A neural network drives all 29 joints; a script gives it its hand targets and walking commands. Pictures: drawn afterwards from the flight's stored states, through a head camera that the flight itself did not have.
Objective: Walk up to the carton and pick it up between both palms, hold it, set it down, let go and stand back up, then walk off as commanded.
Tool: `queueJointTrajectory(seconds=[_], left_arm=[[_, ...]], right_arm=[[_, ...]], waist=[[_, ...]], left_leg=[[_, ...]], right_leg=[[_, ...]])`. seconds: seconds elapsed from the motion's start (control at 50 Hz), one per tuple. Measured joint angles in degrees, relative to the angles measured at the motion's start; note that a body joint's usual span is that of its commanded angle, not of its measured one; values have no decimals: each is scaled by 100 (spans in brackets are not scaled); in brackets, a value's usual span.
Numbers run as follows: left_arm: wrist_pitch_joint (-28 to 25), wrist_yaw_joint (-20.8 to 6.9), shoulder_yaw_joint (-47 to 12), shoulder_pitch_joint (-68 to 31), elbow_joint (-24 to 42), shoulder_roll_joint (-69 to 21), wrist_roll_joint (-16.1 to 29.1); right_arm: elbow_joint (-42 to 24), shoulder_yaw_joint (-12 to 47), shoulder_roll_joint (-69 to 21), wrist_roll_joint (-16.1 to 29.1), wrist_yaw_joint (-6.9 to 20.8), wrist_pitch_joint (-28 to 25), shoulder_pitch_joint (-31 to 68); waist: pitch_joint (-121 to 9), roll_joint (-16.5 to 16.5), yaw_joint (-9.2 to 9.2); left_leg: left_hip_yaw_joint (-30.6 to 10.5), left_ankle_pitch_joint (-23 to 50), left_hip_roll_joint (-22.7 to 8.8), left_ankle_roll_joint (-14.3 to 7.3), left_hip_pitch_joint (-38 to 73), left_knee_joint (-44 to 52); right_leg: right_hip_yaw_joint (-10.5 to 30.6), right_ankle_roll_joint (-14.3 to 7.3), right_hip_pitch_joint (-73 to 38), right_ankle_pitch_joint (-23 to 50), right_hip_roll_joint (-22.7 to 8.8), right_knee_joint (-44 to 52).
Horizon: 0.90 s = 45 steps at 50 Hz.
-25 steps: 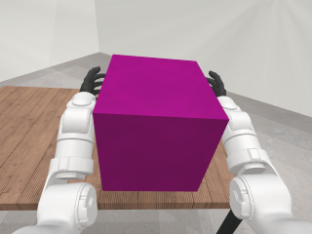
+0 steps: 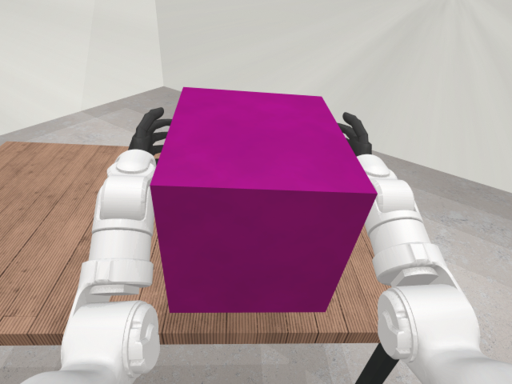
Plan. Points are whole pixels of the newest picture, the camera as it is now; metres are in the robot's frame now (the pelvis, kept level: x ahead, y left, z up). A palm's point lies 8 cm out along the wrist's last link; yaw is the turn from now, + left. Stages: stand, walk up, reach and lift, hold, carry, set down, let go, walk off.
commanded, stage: hold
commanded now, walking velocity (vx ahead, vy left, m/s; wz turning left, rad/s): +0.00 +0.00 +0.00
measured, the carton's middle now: (251, 195) +0.36 +0.01 +0.18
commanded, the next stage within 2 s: none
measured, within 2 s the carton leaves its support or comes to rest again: neither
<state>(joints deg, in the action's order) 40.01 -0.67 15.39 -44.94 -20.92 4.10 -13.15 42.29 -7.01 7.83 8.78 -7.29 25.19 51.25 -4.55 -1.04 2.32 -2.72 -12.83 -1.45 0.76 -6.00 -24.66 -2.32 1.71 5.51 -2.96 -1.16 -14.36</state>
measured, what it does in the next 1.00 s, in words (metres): stands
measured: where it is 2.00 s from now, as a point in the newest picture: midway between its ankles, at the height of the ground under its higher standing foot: outside the picture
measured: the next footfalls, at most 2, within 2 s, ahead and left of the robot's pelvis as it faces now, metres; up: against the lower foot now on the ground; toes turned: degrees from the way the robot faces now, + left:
none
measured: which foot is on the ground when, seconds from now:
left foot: down 0.00-1.00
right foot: down 0.00-1.00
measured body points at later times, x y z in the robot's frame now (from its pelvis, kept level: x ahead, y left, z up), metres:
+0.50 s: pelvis +0.00 +0.00 +0.00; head -0.07 +0.02 +0.44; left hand +0.38 +0.17 +0.24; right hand +0.40 -0.16 +0.25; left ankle +0.01 +0.12 -0.75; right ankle +0.06 -0.15 -0.75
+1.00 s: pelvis +0.00 +0.00 +0.00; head -0.08 +0.02 +0.44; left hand +0.38 +0.17 +0.24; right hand +0.39 -0.16 +0.25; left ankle +0.01 +0.12 -0.75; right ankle +0.06 -0.15 -0.75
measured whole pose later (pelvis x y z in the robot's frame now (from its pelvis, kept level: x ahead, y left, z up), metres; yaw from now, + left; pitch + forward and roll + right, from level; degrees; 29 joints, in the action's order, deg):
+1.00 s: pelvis +0.00 +0.00 +0.00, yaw +0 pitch -6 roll -2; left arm 40.2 -1.7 15.6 -44.6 -20.1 4.0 -14.1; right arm 41.7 -6.9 7.8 8.8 -7.4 25.5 51.3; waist -4.5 -1.0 2.3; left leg -2.8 -12.8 -1.4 0.8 -5.7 -24.6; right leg -2.3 1.7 5.2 -3.0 -1.2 -14.4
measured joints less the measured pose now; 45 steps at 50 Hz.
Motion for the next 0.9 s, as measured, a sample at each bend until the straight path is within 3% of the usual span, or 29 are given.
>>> queueJointTrajectory(seconds=[0.9], left_arm=[[23,-101,16,28,79,-8,-96]], right_arm=[[-54,15,1,5,-8,24,1]], waist=[[0,0,0]], left_leg=[[-10,5,4,0,29,7]], right_leg=[[0,-1,-31,-2,0,0]])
